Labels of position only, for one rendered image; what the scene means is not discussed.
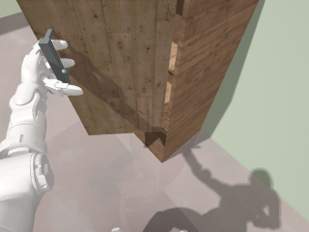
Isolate robot left upper arm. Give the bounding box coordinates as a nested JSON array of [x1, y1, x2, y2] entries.
[[0, 152, 54, 232]]

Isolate left robot hand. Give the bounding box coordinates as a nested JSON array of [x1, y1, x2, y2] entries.
[[21, 40, 83, 98]]

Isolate robot left forearm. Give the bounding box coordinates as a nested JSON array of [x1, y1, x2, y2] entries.
[[0, 82, 47, 160]]

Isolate cupboard door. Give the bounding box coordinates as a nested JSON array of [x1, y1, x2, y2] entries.
[[16, 0, 177, 135]]

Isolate handle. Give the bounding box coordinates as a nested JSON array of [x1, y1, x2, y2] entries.
[[38, 29, 70, 85]]

